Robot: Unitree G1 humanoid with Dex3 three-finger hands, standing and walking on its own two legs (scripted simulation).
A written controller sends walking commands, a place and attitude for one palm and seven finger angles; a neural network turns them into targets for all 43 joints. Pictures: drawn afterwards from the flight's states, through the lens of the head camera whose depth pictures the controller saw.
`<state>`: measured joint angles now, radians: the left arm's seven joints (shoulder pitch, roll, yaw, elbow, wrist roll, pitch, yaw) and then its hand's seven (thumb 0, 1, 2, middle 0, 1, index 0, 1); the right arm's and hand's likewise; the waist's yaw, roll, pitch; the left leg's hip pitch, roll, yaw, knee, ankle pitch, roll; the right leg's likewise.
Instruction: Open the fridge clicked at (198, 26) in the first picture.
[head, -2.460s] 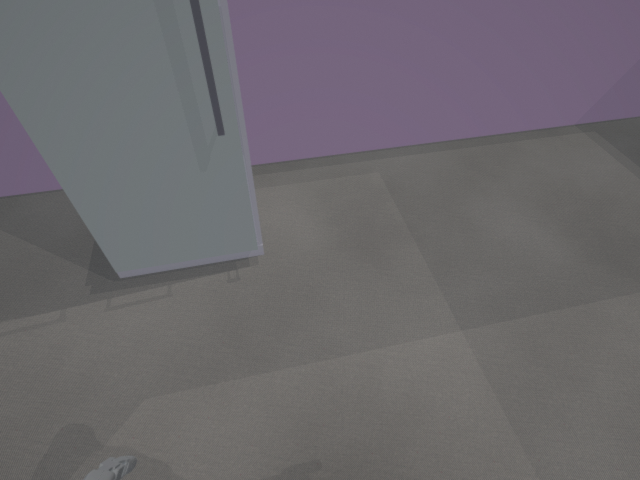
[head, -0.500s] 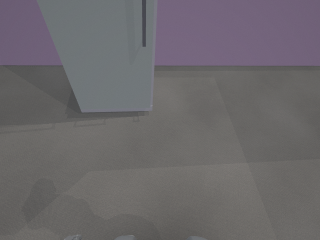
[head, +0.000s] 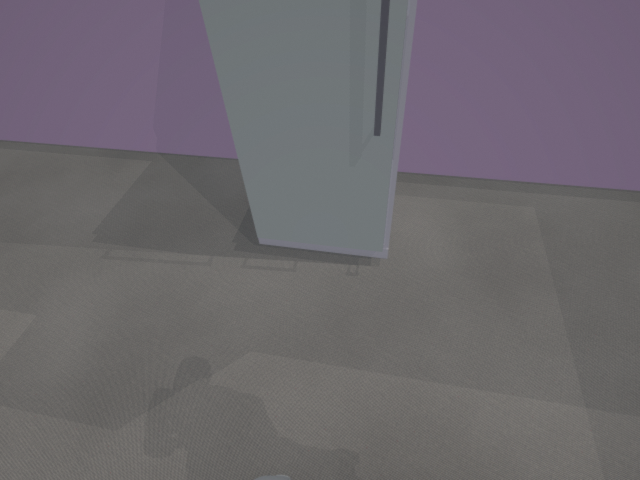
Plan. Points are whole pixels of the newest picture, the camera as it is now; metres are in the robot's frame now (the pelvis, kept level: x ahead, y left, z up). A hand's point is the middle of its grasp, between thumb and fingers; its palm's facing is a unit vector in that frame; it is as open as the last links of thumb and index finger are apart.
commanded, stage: walk to a spot facing it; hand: right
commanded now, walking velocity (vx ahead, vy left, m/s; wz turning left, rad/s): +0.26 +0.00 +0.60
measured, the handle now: (383, 42) +1.03 -0.11 +0.12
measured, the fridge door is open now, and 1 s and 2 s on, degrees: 0 0 0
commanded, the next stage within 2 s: turn to face it in 1.22 s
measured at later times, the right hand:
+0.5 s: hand (367, 371) +0.34 -0.05 -0.18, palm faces -0.39 +0.91 -0.15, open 7.4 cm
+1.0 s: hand (403, 332) +0.42 -0.13 -0.18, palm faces -0.48 +0.86 -0.19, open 7.4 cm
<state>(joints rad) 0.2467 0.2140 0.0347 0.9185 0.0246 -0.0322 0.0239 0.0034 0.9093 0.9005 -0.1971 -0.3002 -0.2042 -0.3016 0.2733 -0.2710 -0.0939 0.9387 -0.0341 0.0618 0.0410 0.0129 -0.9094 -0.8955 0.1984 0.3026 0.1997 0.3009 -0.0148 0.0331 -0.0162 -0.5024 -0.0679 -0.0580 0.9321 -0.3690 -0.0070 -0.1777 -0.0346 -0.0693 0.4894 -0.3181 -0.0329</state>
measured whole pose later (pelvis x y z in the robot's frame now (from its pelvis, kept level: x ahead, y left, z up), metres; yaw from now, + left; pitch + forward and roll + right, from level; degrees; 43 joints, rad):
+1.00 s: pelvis +0.29 +0.04 -0.01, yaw +36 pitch -1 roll +2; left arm 0.14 0.16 0.02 0.88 0.03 -0.04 0.01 0.00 0.91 0.90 -0.20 -0.30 -0.21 -0.30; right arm 0.31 -0.25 -0.10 0.98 -0.03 0.04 0.04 0.01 -0.91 -0.90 0.20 0.30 0.20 0.30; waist -0.06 0.04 0.03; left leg -0.49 0.01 0.04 1.13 -0.42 -0.03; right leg -0.28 -0.11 -0.19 0.55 -0.24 -0.02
